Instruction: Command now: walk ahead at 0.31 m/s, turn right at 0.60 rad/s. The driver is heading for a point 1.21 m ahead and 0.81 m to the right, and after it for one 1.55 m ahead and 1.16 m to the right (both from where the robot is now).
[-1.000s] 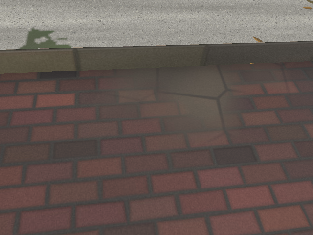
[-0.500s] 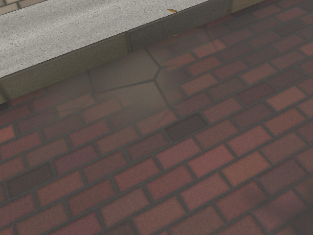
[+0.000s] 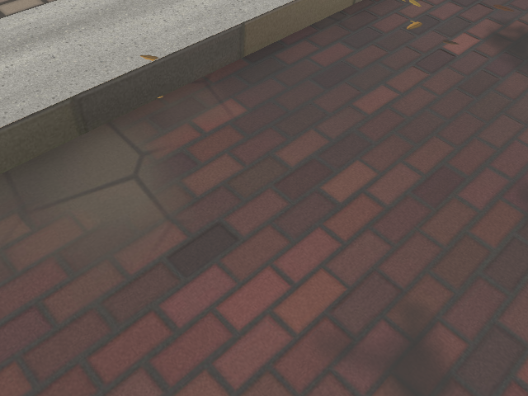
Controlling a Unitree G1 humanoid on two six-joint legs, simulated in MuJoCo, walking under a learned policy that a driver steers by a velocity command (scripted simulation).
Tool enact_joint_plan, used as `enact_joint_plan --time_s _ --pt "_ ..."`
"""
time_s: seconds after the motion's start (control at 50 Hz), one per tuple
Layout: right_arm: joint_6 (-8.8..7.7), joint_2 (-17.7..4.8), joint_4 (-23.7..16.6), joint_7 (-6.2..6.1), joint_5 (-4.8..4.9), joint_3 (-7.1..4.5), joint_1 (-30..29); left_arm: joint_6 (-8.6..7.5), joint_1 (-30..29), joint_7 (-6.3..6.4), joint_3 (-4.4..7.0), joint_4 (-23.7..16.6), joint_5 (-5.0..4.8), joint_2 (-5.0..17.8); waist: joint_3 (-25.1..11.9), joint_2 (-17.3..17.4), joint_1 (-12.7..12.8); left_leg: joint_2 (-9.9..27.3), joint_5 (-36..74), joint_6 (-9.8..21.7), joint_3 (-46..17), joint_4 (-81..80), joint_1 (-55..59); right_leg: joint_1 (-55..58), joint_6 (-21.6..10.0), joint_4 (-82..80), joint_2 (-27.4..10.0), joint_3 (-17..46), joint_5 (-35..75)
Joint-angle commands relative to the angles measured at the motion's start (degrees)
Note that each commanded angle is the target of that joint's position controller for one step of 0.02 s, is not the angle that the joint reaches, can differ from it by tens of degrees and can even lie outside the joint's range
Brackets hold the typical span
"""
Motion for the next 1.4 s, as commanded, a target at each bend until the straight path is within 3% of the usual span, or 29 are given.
enact_joint_plan --time_s 0.02,0.1,0.2,0.32,0.36,0.4,0.42,0.44,0.46,0.48,0.5,0.52,0.54,0.58,0.64,0.7,0.84,0.9,0.94,0.96,0.98,1.0,1.02,1.04,1.06,1.1,1.18,1.3,1.4 --pt "-1.81 -7.53 -3.48 0.20 0.32 -2.05 -2.59 -0.94 0.28 -1.89 1.70 -2.69 0.38 6.46 4.54 10.70 0.49 14.11 -18.31 4.58 -15.18 -18.85 4.62 -14.45 1.27 11.51 -4.73 -1.70 5.43" --pt "-3.69 -7.63 -0.76 1.17 0.23 -2.60 4.34 -1.04 -4.53 -2.84 0.90 -3.98 0.08 4.31 4.90 8.01 -2.30 14.89 -8.02 5.14 -8.74 -18.61 9.87 -20.19 2.17 12.63 -7.00 -2.30 10.25" --pt "-4.50 -7.26 2.15 1.54 0.21 -2.78 9.09 -1.25 -10.89 -3.22 0.21 -5.30 0.26 2.84 6.40 7.78 -4.77 15.90 4.05 5.79 -2.28 -18.03 14.52 -23.59 2.71 4.87 -8.81 -4.41 12.54" --pt "-4.66 -7.54 5.34 1.29 0.23 -2.68 11.05 -1.94 -19.13 -4.41 -1.72 -9.21 0.39 0.23 7.24 8.81 -5.66 17.03 22.08 4.95 6.29 -14.77 15.07 -15.82 -0.72 -11.67 -10.10 -13.22 11.11" --pt "-4.17 -8.62 6.28 0.99 0.35 -2.70 10.93 -1.97 -17.27 -3.93 -1.74 -9.18 0.64 0.48 5.30 9.44 -3.87 16.91 38.35 3.81 9.74 -9.30 15.07 -7.94 -3.43 -16.17 -7.21 -16.36 7.48" --pt "-3.57 -10.60 7.06 0.67 0.56 -2.84 11.33 -2.52 -7.53 -2.81 -0.64 -6.82 0.78 2.52 -1.95 9.94 1.16 17.07 58.63 3.10 12.56 6.81 14.00 6.23 -6.63 -18.82 -2.14 -17.78 4.54" --pt "-3.34 -10.62 6.63 0.58 0.85 -2.61 10.60 -3.03 2.68 -1.99 0.43 -3.54 1.13 4.19 -8.09 7.87 6.04 16.05 53.46 1.75 14.03 20.10 7.66 20.43 -8.45 -23.25 -1.23 -15.81 7.40" --pt "-3.54 -7.07 4.12 1.23 1.14 -1.59 11.87 -2.96 9.38 -0.78 2.20 -2.18 1.39 9.83 -15.16 -0.77 7.67 13.16 27.05 -0.38 14.12 38.33 -9.35 37.93 -12.27 -26.73 -13.90 2.02 -6.13" --pt "-4.06 -4.27 0.03 2.15 0.85 -1.25 9.91 -2.67 7.45 -0.33 3.19 -3.70 -0.45 14.29 -20.42 -10.53 4.49 2.52 -14.61 -3.01 7.91 55.06 -26.77 46.78 -18.05 -34.11 -28.41 34.22 -5.67" --pt "-4.32 -8.98 -1.39 2.24 0.44 -2.24 2.73 -2.29 8.30 0.03 3.22 -3.33 -1.16 13.27 -16.66 -2.21 7.80 3.95 -10.28 -2.63 -0.39 57.84 -32.58 44.77 -18.26 -36.26 -27.31 31.63 5.05" --pt "-4.84 -7.25 -1.97 2.39 1.08 -1.65 1.33 -2.44 6.28 0.62 2.55 -1.93 -1.34 10.81 -8.92 -0.34 5.42 6.72 -5.20 -2.14 -0.47 54.94 -33.19 37.71 -17.68 -35.48 -25.74 21.60 14.74" --pt "-5.11 -6.49 -1.17 2.36 0.88 -1.33 2.56 -2.82 4.22 0.88 1.67 -1.48 -1.45 7.85 -3.68 1.89 2.37 8.62 -3.37 -2.06 -0.23 48.76 -29.53 28.99 -15.55 -36.09 -22.53 15.53 23.50" --pt "-4.41 -6.39 -0.93 2.39 -0.06 -1.39 3.40 -3.31 2.05 1.10 1.14 -1.44 -1.54 6.54 -1.64 2.03 -0.07 9.65 -3.80 -2.50 -0.74 45.19 -26.17 23.61 -14.20 -36.67 -19.32 11.55 27.65" --pt "-2.40 -5.91 0.19 2.84 -1.45 -1.32 6.53 -4.24 -0.02 1.05 0.48 -1.96 -1.75 5.14 -1.75 0.78 -2.55 9.70 -4.09 -3.73 -0.15 42.18 -21.87 18.39 -13.99 -38.24 -16.12 7.87 31.28" --pt "-1.09 -4.75 -1.10 3.24 -1.58 -1.26 2.92 -5.23 2.51 0.89 0.77 -0.64 -1.99 6.15 -0.09 0.51 -2.17 9.19 0.35 -5.39 1.19 37.10 -24.31 15.32 -13.99 -40.95 -14.24 7.27 29.10" --pt "-1.06 -4.55 -3.87 3.26 -1.33 -1.20 -5.62 -5.33 6.75 1.01 0.80 0.89 -2.01 6.19 2.59 -0.15 0.45 8.59 6.97 -6.15 1.48 29.47 -29.66 16.93 -12.82 -42.04 -13.47 8.54 28.54" --pt "-2.24 -3.89 -8.38 3.88 -0.52 -0.13 -18.87 -5.37 14.07 2.17 0.99 3.47 -1.64 7.05 2.74 -0.97 4.95 3.95 13.73 -4.44 1.29 13.69 -29.85 26.22 -10.99 -37.01 -14.26 12.06 39.18" --pt "-2.76 -5.43 -7.88 3.37 -0.14 -0.47 -15.18 -5.31 11.23 2.83 1.24 3.20 -1.40 8.45 1.90 -1.81 1.95 1.73 10.92 -2.30 0.35 6.94 -18.08 25.01 -8.45 -33.71 -14.90 13.48 44.21" --pt "-3.44 -8.51 -3.94 2.02 0.04 -1.83 -2.16 -5.70 8.46 2.17 1.35 2.99 -1.46 9.57 -4.46 -0.30 -4.15 -0.41 8.05 -0.09 1.41 3.49 0.85 21.44 -5.69 -19.85 -11.42 11.32 54.45" --pt "-4.15 -10.83 -2.73 1.00 -0.66 -2.57 6.39 -6.23 8.12 1.49 0.83 2.45 -1.88 7.64 -10.43 1.97 -8.00 6.47 3.99 1.86 -4.62 2.22 14.94 14.18 -4.58 -6.72 -8.24 9.47 43.73" --pt "-4.19 -15.28 -2.80 0.17 -2.16 -3.70 11.54 -6.54 11.89 1.51 -0.58 0.85 -3.16 1.39 -18.01 12.92 -7.23 22.79 -3.80 6.14 -25.42 -0.07 28.47 0.80 -2.84 11.35 -1.30 2.16 9.21" --pt "-3.50 -15.49 -2.77 0.68 -1.19 -4.02 8.32 -6.21 15.64 1.67 -0.39 0.61 -2.05 3.95 -20.08 19.19 -3.35 27.75 -3.42 10.87 -44.95 -6.44 26.88 -6.76 -2.56 19.64 0.54 0.14 -8.75" --pt "-3.26 -9.77 -3.23 1.06 -0.27 -3.09 3.69 -5.43 13.63 1.84 -0.17 2.68 -0.59 5.46 -10.97 10.09 -1.80 25.34 -8.54 10.84 -38.77 -7.61 18.19 -8.81 -2.64 22.00 -3.66 0.22 -3.30" --pt "-3.44 -5.63 -3.07 1.49 0.02 -2.12 1.10 -5.19 10.02 1.31 -0.41 2.89 -0.16 4.97 -4.93 4.53 -1.79 22.16 -6.96 10.07 -30.07 -8.90 10.73 -7.82 -2.47 20.03 -5.26 -0.74 0.68" --pt "-3.63 -4.01 -2.43 1.69 -0.31 -1.61 -0.05 -4.93 8.29 0.86 -0.58 2.69 -0.08 3.83 -2.19 4.10 -0.88 19.20 -3.59 8.59 -23.86 -10.49 6.39 -6.89 -2.39 17.11 -6.67 -1.28 2.10" --pt "-4.59 -4.30 -0.15 1.91 0.00 -1.55 1.27 -3.97 7.36 0.05 -0.99 2.58 0.42 2.45 0.16 7.08 0.09 16.16 6.65 8.09 -16.27 -12.21 1.74 -5.05 -1.90 14.10 -7.51 -1.76 2.37" --pt "-6.41 -5.22 2.93 2.87 0.84 -1.86 4.41 -3.45 2.65 -0.70 -1.59 1.17 0.60 1.39 0.62 7.60 0.44 15.64 16.28 9.21 -9.60 -14.77 2.74 -9.00 -1.18 8.03 -7.99 -2.34 6.33" --pt "-5.80 -5.81 6.35 3.15 1.26 -1.95 8.33 -4.29 -12.15 -1.92 -3.91 -2.71 0.14 -1.30 2.57 7.59 -2.48 11.87 19.30 7.10 -0.78 -16.50 0.96 -4.21 0.47 -13.53 -10.57 -10.72 18.02" --pt "-4.77 -7.91 9.20 2.69 0.92 -2.46 12.05 -4.83 -14.29 -0.87 -3.55 -3.34 0.11 0.72 2.70 7.72 -2.47 15.53 27.68 6.11 -1.90 -11.13 7.92 0.44 -2.14 -21.01 -8.96 -12.54 12.76"
Next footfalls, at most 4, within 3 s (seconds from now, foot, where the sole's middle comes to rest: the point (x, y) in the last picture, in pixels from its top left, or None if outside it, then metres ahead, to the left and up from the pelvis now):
0.42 right None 0.29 -0.17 -0.78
0.96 left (332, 341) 0.67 -0.19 -0.78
1.46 right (444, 329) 0.71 -0.51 -0.78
1.98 left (434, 231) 1.06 -0.56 -0.78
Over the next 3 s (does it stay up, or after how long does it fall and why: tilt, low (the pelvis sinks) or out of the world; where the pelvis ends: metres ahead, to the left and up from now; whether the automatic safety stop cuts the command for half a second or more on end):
stays up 1.13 -0.76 0.00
